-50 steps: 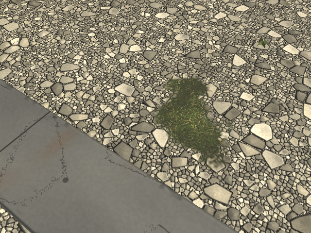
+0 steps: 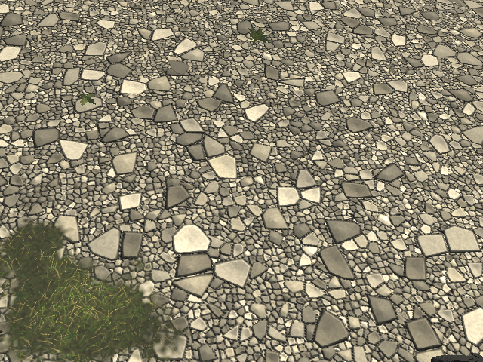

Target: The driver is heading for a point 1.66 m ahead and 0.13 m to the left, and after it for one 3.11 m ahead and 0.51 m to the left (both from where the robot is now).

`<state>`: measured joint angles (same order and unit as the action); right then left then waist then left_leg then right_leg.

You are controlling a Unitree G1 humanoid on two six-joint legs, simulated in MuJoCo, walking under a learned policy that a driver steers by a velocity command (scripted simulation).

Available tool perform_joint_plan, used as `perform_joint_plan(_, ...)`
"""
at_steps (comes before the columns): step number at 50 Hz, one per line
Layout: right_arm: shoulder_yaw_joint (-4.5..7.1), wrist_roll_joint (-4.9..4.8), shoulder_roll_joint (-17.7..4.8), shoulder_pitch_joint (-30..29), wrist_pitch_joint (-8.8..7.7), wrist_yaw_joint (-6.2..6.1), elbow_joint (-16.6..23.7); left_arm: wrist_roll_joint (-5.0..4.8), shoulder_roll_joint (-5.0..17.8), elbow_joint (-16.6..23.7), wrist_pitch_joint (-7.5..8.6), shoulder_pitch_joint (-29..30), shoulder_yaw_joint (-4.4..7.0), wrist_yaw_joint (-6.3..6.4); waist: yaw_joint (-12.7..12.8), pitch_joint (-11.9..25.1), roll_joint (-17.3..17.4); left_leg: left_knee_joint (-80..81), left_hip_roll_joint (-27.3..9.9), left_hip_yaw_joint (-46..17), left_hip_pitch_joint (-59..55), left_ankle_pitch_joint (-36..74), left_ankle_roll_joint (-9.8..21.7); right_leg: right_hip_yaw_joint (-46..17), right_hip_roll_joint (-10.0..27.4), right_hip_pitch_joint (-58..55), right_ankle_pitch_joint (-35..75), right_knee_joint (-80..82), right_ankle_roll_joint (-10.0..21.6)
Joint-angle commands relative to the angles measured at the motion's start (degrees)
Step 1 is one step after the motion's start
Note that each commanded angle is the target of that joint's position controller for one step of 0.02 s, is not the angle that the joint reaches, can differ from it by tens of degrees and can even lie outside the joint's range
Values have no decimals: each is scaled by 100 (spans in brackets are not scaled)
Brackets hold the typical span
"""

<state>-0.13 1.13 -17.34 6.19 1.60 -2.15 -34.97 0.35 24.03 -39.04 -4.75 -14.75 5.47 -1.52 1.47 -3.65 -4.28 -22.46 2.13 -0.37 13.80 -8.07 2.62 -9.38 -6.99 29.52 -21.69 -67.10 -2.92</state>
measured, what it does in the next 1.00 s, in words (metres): steps on the spot: right foot, then left foot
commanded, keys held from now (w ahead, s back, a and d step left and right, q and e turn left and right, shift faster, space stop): e+shift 0.22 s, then shift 0.18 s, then q+shift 0.24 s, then w+q+shift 0.36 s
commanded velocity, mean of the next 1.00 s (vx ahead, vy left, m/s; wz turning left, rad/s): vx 0.18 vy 0.00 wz -0.06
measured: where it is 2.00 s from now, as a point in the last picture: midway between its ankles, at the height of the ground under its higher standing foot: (150, 276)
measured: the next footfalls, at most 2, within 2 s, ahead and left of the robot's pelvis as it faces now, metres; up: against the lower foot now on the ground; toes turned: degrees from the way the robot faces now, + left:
right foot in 0.40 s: -0.03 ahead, -0.11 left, +0.00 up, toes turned -21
left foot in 1.00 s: +0.11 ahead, +0.13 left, +0.00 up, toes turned +7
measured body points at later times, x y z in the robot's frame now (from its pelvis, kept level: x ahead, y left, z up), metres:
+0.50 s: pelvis -0.02 -0.01 -0.01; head -0.01 -0.05 +0.44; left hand +0.24 +0.16 -0.08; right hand -0.05 -0.30 -0.14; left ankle +0.03 +0.10 -0.71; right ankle -0.07 -0.09 -0.74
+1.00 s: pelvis +0.05 +0.03 -0.02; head +0.06 +0.07 +0.43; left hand +0.08 +0.34 -0.15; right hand +0.27 -0.24 -0.06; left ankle +0.06 +0.12 -0.74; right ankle -0.06 -0.10 -0.74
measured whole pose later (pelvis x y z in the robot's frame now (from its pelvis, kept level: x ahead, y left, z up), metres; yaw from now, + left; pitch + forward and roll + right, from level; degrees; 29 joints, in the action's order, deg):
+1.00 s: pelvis +0.05 +0.03 -0.02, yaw +1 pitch +2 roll -2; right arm 4.0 0.6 -19.6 6.0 3.3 5.7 -34.8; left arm 2.0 22.1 -45.9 1.4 -19.7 5.2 0.4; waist 4.1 0.2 -3.0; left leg -39.2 -3.5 5.5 21.5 -21.1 7.0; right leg 20.6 7.0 2.2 -23.6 -27.2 -3.5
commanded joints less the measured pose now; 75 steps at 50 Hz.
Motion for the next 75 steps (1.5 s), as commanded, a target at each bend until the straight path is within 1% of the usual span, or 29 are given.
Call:
perform_joint_plan(1,224,14,-711,34,-67,8,364,-60,531,257,-36,-178,135,-56,-68,495,1249,746,-1345,-651,-628,882,668,477,325,359,195,-500,-99)
perform_joint_plan(11,435,30,-748,637,-93,103,149,-31,51,506,-141,651,-2,-207,-312,510,1248,778,-2056,-26,-1118,318,925,983,980,203,-97,1092,-77)
perform_joint_plan(17,521,100,-869,655,-101,317,79,-92,-214,572,-121,587,-120,-193,-215,792,1498,81,-2016,423,-598,1011,792,1401,620,-1238,-384,2884,307)
perform_joint_plan(18,537,30,-900,634,-52,336,52,-55,-249,472,-86,331,-131,-171,-41,806,1409,-246,-1940,591,-400,1191,625,1449,545,-1713,85,3676,410)
perform_joint_plan(19,553,-42,-896,796,-10,360,-33,30,-157,353,-31,60,-123,-116,89,810,1102,-638,-1855,800,55,943,259,1285,532,-2372,833,4577,499)
perform_joint_plan(20,487,-59,-597,1098,18,427,-40,148,267,292,31,-133,-42,-37,70,778,-182,-1799,-1391,1239,1102,-460,-207,-257,1574,-3109,758,5366,721)
perform_joint_plan(21,317,-6,-80,1030,61,390,299,94,974,428,88,87,90,16,-43,467,-1318,-2540,-431,1178,2289,-2741,-543,-1750,2985,-2811,3101,5148,1523)
perform_joint_plan(22,330,27,-338,688,150,308,205,100,496,401,139,-9,5,84,313,700,-542,-3155,-654,346,1903,-2589,-531,-1063,2912,-2544,3327,5006,1824)
perform_joint_plan(24,326,-181,-263,963,148,384,-124,124,-442,378,217,1005,-394,176,-274,492,-394,-2868,-648,-24,1179,-1644,-460,113,2117,-2002,2919,5250,1390)
perform_joint_plan(25,378,-104,-368,1136,144,410,-277,120,-478,327,278,1175,-433,252,-361,419,-584,-2842,-471,13,1005,-1343,-440,497,1878,-2010,3231,5224,1248)
perform_joint_plan(28,538,-86,-694,1344,151,428,-423,62,-181,244,281,950,-324,369,-240,456,-361,-3550,-159,42,1268,-1412,-437,875,1998,-2404,4178,4868,1337)
perform_joint_plan(32,487,-91,-423,1027,264,430,-266,79,-276,187,239,706,-290,386,-41,289,-244,-3356,-350,191,1649,-1521,-448,859,2272,-2625,3105,4834,1422)
perform_joint_plan(34,501,-15,-511,773,299,525,-101,153,-77,112,301,280,-182,323,232,361,-421,-3097,-487,286,1867,-1492,-356,395,2546,-2801,-164,5539,1473)
perform_joint_plan(36,552,-10,-613,392,309,649,90,164,46,52,395,157,-106,263,303,104,-359,-2884,-549,233,2251,-1491,-254,-15,2784,-2933,-1513,5961,1423)
perform_joint_plan(43,505,-138,-367,-117,191,822,327,178,223,-113,758,110,41,233,127,-2,-21,-2268,-731,259,2054,-1244,135,862,2786,-2885,-1014,6003,1056)
perform_joint_plan(48,422,-38,-368,-114,138,836,354,193,425,-285,722,11,91,207,12,67,-12,-1936,-523,806,906,-1223,416,1865,2660,-2297,-395,5356,853)
perform_joint_plan(50,541,-14,-610,1482,87,680,-211,125,387,-240,691,308,62,166,-896,576,659,-1382,-21,857,-1181,-1486,693,2710,2152,-1280,1637,3046,604)
perform_joint_plan(51,728,-17,-1232,2864,51,520,-660,212,-47,-30,688,790,-82,99,-1575,650,2138,-727,-613,-666,-2363,-2497,1042,2747,1551,372,650,358,388)
perform_joint_plan(52,753,-127,-1788,2215,10,452,-272,288,-350,517,759,1073,-173,26,-1093,494,3057,491,-1543,-3889,-2672,-2842,1641,1666,467,2746,-1305,-921,52)
perform_joint_plan(53,706,-173,-1591,1932,-12,411,-61,415,123,602,807,1332,-120,26,-1065,458,1726,705,-1880,-3749,-2529,-1830,1641,814,881,2925,-732,-871,26)
perform_joint_plan(56,614,-154,-1232,1259,-115,372,9,386,327,193,767,542,-77,37,-263,262,736,493,-1232,-2401,-1321,-714,1339,712,1345,1569,363,303,-39)
perform_joint_plan(57,573,-135,-1135,1139,-189,381,49,406,278,107,689,428,-103,31,-195,243,956,585,-1040,-2273,-983,-635,1356,778,1336,1260,562,458,-86)
perform_joint_plan(60,562,-126,-1028,1381,-322,339,-86,324,56,193,512,924,-168,-22,-280,21,693,876,-784,-2175,-553,-157,1449,953,1187,1135,900,1057,-235)
perform_joint_plan(61,593,-36,-1102,1638,-391,325,-183,286,27,186,549,1080,-175,-54,-380,44,676,831,-854,-2223,-725,229,1495,966,1203,1263,1365,1086,-152)
perform_joint_plan(63,640,-102,-1220,2440,-517,248,-600,239,206,385,668,1824,-94,-28,-644,11,453,683,-941,-2506,-1648,641,1401,563,1169,2106,2082,1710,-57)
perform_joint_plan(68,618,-90,-1092,2248,-605,186,-804,175,-76,611,679,2404,-170,-185,-668,-101,831,457,-593,-2559,-551,209,1167,559,886,730,3542,2847,74)
perform_joint_plan(72,589,-24,-954,2268,-616,129,-1027,141,-154,600,764,2294,-207,-151,-712,-239,805,279,-544,-2378,-736,522,896,663,999,-261,3825,3720,297)
perform_joint_plan(73,590,80,-1002,2142,-621,96,-1046,103,-91,493,816,2002,-164,-102,-553,-244,953,-38,-515,-2269,-1005,688,803,592,1145,-527,3805,4045,328)
perform_joint_plan(75,616,133,-1173,2247,-615,66,-1286,171,98,-4,898,638,-39,85,-43,425,742,-1898,-238,-1924,-1947,2520,712,858,1088,-1390,3861,4559,460)
Velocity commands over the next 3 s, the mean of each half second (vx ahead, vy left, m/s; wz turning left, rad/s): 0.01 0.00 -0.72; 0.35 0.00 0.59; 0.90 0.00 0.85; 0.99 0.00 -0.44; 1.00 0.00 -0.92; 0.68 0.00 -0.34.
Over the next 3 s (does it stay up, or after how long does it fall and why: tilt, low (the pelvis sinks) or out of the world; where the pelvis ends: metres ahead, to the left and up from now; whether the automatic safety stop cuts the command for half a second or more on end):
stays up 1.69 0.20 -0.13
